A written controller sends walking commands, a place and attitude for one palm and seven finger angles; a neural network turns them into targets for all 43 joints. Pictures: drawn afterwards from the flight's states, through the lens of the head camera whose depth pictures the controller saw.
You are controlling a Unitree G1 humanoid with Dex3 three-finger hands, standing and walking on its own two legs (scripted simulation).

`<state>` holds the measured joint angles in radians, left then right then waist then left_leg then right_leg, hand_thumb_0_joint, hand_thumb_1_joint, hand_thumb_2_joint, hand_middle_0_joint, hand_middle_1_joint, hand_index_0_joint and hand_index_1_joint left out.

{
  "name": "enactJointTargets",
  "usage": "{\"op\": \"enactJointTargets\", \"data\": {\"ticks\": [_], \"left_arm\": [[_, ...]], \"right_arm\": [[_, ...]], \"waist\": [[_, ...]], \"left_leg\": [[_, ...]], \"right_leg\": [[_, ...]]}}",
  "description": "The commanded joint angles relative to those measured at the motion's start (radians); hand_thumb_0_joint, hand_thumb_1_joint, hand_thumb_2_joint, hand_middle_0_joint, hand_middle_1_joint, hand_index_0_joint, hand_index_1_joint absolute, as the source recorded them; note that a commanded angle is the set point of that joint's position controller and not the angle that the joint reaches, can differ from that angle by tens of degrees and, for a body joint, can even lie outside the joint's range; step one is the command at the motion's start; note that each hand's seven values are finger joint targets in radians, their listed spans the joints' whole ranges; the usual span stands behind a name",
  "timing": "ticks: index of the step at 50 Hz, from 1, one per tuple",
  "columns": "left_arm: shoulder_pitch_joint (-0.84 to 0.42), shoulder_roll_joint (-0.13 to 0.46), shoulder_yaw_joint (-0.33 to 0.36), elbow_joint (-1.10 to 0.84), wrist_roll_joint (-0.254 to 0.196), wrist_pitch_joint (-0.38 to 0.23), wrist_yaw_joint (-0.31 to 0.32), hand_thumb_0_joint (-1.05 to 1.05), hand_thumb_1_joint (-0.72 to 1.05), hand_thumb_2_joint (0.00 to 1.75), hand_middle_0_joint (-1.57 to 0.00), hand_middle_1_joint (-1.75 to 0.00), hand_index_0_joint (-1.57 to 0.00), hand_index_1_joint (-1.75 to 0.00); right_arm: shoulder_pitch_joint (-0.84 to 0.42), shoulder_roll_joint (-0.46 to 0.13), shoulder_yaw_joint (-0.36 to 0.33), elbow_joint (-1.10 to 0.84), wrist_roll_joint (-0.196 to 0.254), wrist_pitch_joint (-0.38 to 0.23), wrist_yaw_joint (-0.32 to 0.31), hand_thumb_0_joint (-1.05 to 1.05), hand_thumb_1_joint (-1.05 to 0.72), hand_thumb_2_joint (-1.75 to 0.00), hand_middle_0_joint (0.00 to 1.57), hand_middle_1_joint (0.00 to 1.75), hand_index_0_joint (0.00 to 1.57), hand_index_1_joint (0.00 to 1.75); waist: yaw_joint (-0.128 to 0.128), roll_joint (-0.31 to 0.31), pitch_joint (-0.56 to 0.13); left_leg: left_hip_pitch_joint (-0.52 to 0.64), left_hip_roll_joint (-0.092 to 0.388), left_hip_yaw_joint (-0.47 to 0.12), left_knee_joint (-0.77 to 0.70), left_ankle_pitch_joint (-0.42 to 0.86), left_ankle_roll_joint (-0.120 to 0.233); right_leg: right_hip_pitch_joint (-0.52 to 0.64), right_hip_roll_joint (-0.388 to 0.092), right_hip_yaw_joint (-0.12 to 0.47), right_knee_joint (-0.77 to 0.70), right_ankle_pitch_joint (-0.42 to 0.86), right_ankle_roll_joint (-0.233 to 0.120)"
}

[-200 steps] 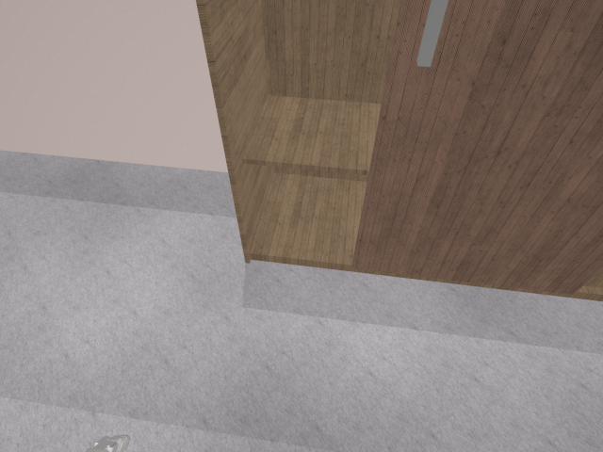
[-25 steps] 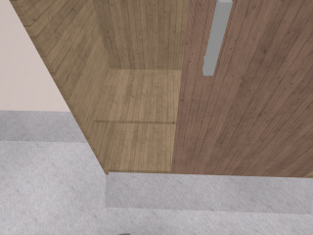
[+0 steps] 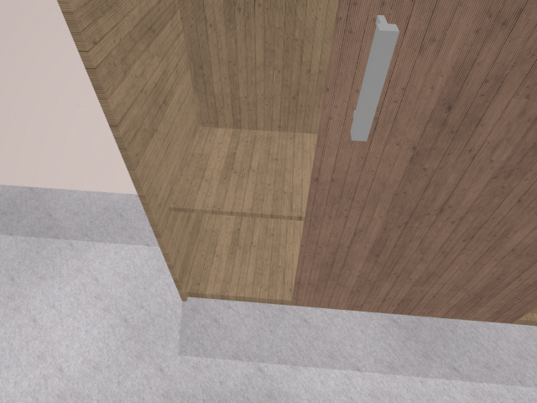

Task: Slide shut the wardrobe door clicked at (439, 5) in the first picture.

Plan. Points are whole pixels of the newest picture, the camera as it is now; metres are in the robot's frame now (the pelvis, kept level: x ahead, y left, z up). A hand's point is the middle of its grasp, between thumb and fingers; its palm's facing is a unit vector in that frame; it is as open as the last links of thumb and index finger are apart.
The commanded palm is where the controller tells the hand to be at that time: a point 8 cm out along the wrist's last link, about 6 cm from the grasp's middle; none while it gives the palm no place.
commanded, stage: come to a stop and stand still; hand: right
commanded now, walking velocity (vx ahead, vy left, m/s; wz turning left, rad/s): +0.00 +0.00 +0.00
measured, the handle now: (369, 81) +0.56 -0.12 +0.22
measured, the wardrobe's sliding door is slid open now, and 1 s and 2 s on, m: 0.42 0.42 0.42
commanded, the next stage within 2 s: look again from close up in 0.62 s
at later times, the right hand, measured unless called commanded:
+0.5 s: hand out of the picture -0.02 -0.17 -0.19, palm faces +0.04 +0.98 -0.18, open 7.4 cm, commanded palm none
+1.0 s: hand out of the picture -0.05 -0.16 -0.19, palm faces +0.05 +0.99 -0.15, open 7.4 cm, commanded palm none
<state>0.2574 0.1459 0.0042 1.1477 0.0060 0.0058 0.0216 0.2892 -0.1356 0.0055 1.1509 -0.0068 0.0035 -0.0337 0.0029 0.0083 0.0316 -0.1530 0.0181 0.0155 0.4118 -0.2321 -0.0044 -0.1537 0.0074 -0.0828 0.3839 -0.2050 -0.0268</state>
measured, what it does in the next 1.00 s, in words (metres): stands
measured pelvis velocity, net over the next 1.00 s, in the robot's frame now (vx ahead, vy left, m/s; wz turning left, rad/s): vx -0.02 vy -0.01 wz -0.02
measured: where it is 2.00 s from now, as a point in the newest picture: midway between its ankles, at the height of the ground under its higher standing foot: outside the picture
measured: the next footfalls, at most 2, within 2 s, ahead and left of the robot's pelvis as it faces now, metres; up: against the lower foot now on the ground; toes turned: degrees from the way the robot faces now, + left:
none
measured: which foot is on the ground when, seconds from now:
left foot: down 0.00-1.00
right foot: down 0.00-1.00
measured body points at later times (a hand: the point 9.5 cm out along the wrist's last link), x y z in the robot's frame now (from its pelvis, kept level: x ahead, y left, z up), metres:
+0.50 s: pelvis -0.02 -0.01 -0.01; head -0.03 -0.01 +0.44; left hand -0.01 +0.21 -0.17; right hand -0.02 -0.23 -0.17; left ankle -0.01 +0.12 -0.74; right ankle +0.00 -0.10 -0.74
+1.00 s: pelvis -0.02 -0.01 -0.01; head -0.03 -0.02 +0.44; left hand -0.02 +0.21 -0.16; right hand -0.05 -0.22 -0.17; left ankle -0.01 +0.12 -0.74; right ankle +0.00 -0.10 -0.74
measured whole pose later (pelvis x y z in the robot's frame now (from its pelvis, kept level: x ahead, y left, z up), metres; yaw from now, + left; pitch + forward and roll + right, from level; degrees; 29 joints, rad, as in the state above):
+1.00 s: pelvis -0.02 -0.01 -0.01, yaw -1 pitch -2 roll +0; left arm 0.31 0.13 -0.01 1.10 0.01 -0.01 0.01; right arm 0.36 -0.13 0.01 1.09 -0.02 -0.01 -0.04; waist 0.00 0.02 0.00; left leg -0.22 0.03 0.03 0.48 -0.23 -0.01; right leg -0.24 0.01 -0.07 0.48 -0.21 -0.04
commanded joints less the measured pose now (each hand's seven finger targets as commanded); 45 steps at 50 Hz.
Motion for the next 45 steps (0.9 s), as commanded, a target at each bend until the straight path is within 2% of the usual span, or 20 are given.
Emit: {"op": "enactJointTargets", "data": {"ticks": [1, 8, 9, 10, 11, 12, 14, 15, 17, 21, 29, 31, 34, 36, 40, 44, 45], "left_arm": [[0.058, 0.088, 0.014, -0.016, 0.001, -0.014, 0.009, 0.0, 0.9, 0.9, -0.2, -0.3, -0.2, -0.3], [0.087, 0.072, 0.013, -0.006, 0.004, -0.018, 0.012, 0.0, 0.9, 0.9, -0.2, -0.3, -0.2, -0.3], [-0.005, 0.109, 0.005, -0.083, 0.001, -0.04, -0.003, 0.0, 0.9, 0.9, -0.2, -0.3, -0.2, -0.3], [0.003, 0.088, 0.001, -0.129, 0.001, -0.033, -0.01, 0.0, 0.9, 0.9, -0.2, -0.3, -0.2, -0.3], [0.088, 0.058, 0.002, -0.117, 0.012, -0.04, -0.007, 0.0, 0.9, 0.9, -0.2, -0.3, -0.2, -0.3], [0.107, 0.066, 0.003, -0.108, 0.012, -0.042, -0.003, 0.0, 0.9, 0.9, -0.2, -0.3, -0.2, -0.3], [0.1, 0.076, 0.006, -0.109, 0.01, -0.035, 0.001, 0.0, 0.9, 0.9, -0.2, -0.3, -0.2, -0.3], [0.09, 0.076, 0.006, -0.115, 0.012, -0.028, -0.001, 0.0, 0.9, 0.9, -0.2, -0.3, -0.2, -0.3], [0.096, 0.083, 0.009, -0.123, 0.014, -0.026, -0.003, 0.0, 0.9, 0.9, -0.2, -0.3, -0.2, -0.3], [0.093, 0.094, 0.012, -0.13, 0.012, -0.029, -0.002, 0.0, 0.9, 0.9, -0.2, -0.3, -0.2, -0.3], [0.09, 0.107, 0.011, -0.121, 0.01, -0.039, 0.001, 0.0, 0.9, 0.9, -0.2, -0.3, -0.2, -0.3], [0.086, 0.106, 0.01, -0.118, 0.009, -0.038, 0.001, 0.0, 0.9, 0.9, -0.2, -0.3, -0.2, -0.3], [0.08, 0.111, 0.009, -0.114, 0.009, -0.036, 0.001, 0.0, 0.9, 0.9, -0.2, -0.3, -0.2, -0.3], [0.076, 0.109, 0.01, -0.111, 0.008, -0.032, 0.0, 0.0, 0.9, 0.9, -0.2, -0.3, -0.2, -0.3], [0.083, 0.106, 0.011, -0.103, 0.007, -0.033, 0.0, 0.0, 0.9, 0.9, -0.2, -0.3, -0.2, -0.3], [0.083, 0.101, 0.009, -0.094, 0.007, -0.034, 0.001, 0.0, 0.9, 0.9, -0.2, -0.3, -0.2, -0.3], [0.084, 0.102, 0.009, -0.092, 0.006, -0.032, 0.001, 0.0, 0.9, 0.9, -0.2, -0.3, -0.2, -0.3]], "right_arm": [[0.047, -0.101, -0.015, -0.03, -0.003, -0.011, -0.006, 0.0, -0.9, -0.9, 0.2, 0.3, 0.2, 0.3], [0.073, -0.082, -0.015, -0.025, -0.002, -0.015, -0.006, 0.0, -0.9, -0.9, 0.2, 0.3, 0.2, 0.3], [0.124, -0.108, -0.003, -0.015, -0.023, -0.045, -0.042, 0.0, -0.9, -0.9, 0.2, 0.3, 0.2, 0.3], [0.111, -0.147, -0.007, -0.037, -0.011, -0.058, -0.032, 0.0, -0.9, -0.9, 0.2, 0.3, 0.2, 0.3], [0.1, -0.124, -0.005, -0.056, -0.007, -0.063, -0.028, 0.0, -0.9, -0.9, 0.2, 0.3, 0.2, 0.3], [0.083, -0.114, -0.004, -0.061, -0.004, -0.06, -0.023, 0.0, -0.9, -0.9, 0.2, 0.3, 0.2, 0.3], [0.071, -0.104, -0.005, -0.072, -0.004, -0.047, -0.017, 0.0, -0.9, -0.9, 0.2, 0.3, 0.2, 0.3], [0.068, -0.104, -0.004, -0.076, -0.008, -0.04, -0.015, 0.0, -0.9, -0.9, 0.2, 0.3, 0.2, 0.3], [0.075, -0.097, -0.005, -0.084, -0.011, -0.036, -0.013, 0.0, -0.9, -0.9, 0.2, 0.3, 0.2, 0.3], [0.086, -0.095, -0.008, -0.1, -0.012, -0.031, -0.009, 0.0, -0.9, -0.9, 0.2, 0.3, 0.2, 0.3], [0.098, -0.096, -0.011, -0.108, -0.011, -0.031, -0.007, 0.0, -0.9, -0.9, 0.2, 0.3, 0.2, 0.3], [0.101, -0.096, -0.013, -0.109, -0.012, -0.03, -0.007, 0.0, -0.9, -0.9, 0.2, 0.3, 0.2, 0.3], [0.106, -0.097, -0.012, -0.108, -0.012, -0.026, -0.006, 0.0, -0.9, -0.9, 0.2, 0.3, 0.2, 0.3], [0.112, -0.096, -0.012, -0.108, -0.013, -0.026, -0.005, 0.0, -0.9, -0.9, 0.2, 0.3, 0.2, 0.3], [0.12, -0.092, -0.013, -0.105, -0.013, -0.028, -0.005, 0.0, -0.9, -0.9, 0.2, 0.3, 0.2, 0.3], [0.128, -0.084, -0.013, -0.098, -0.012, -0.027, -0.004, 0.0, -0.9, -0.9, 0.2, 0.3, 0.2, 0.3], [0.129, -0.086, -0.012, -0.097, -0.013, -0.027, -0.005, 0.0, -0.9, -0.9, 0.2, 0.3, 0.2, 0.3]], "waist": [[0.003, -0.002, 0.062], [-0.001, -0.013, 0.064], [-0.036, -0.012, 0.091], [0.002, 0.002, 0.058], [0.024, 0.024, -0.068], [0.022, 0.018, -0.117], [0.015, -0.021, -0.03], [0.012, -0.01, 0.035], [0.013, -0.009, 0.072], [0.005, -0.003, 0.071], [0.0, -0.012, 0.038], [-0.001, -0.006, 0.042], [-0.001, -0.031, 0.059], [-0.003, -0.01, 0.064], [-0.004, -0.007, 0.043], [-0.004, -0.02, 0.049], [-0.003, -0.007, 0.048]], "left_leg": [[-0.085, 0.084, -0.091, -0.113, -0.019, 0.021], [-0.099, 0.081, -0.091, -0.107, -0.016, 0.025], [-0.096, 0.126, -0.103, -0.057, 0.269, 0.027], [-0.094, 0.154, -0.115, -0.058, 0.304, 0.045], [-0.029, 0.144, -0.119, -0.003, 0.262, 0.058], [-0.016, 0.129, -0.099, 0.014, 0.199, 0.057], [-0.088, 0.102, -0.09, -0.008, 0.0, 0.054], [-0.125, 0.09, -0.084, -0.016, -0.057, 0.052], [-0.156, 0.08, -0.084, -0.017, -0.106, 0.052], [-0.136, 0.069, -0.073, 0.002, -0.082, 0.047], [-0.094, 0.071, -0.066, 0.011, 0.022, 0.039], [-0.091, 0.073, -0.066, 0.005, 0.021, 0.039], [-0.098, 0.072, -0.063, -0.004, 0.003, 0.037], [-0.098, 0.072, -0.065, -0.012, -0.018, 0.037], [-0.085, 0.075, -0.061, -0.014, 0.006, 0.036], [-0.093, 0.076, -0.063, -0.018, 0.005, 0.035], [-0.087, 0.074, -0.061, -0.021, 0.001, 0.035]], "right_leg": [[-0.029, -0.107, 0.112, -0.1, -0.06, 0.006], [-0.036, -0.108, 0.113, -0.094, -0.055, 0.005], [-0.12, -0.125, 0.074, 0.118, 0.097, 0.03], [-0.098, -0.088, 0.079, 0.083, 0.003, 0.031], [-0.074, -0.068, 0.089, 0.08, -0.015, 0.014], [-0.052, -0.08, 0.099, 0.079, 0.031, 0.005], [-0.086, -0.094, 0.115, 0.055, 0.0, -0.001], [-0.122, -0.093, 0.125, 0.045, -0.037, -0.003], [-0.154, -0.092, 0.133, 0.022, -0.094, -0.005], [-0.18, -0.1, 0.153, -0.014, -0.14, -0.013], [-0.148, -0.11, 0.151, -0.032, -0.075, -0.016], [-0.151, -0.109, 0.15, -0.034, -0.078, -0.017], [-0.16, -0.111, 0.153, -0.052, -0.125, -0.014], [-0.171, -0.108, 0.154, -0.053, -0.154, -0.015], [-0.153, -0.111, 0.154, -0.053, -0.129, -0.016], [-0.151, -0.112, 0.153, -0.061, -0.133, -0.015], [-0.153, -0.113, 0.153, -0.058, -0.136, -0.015]]}}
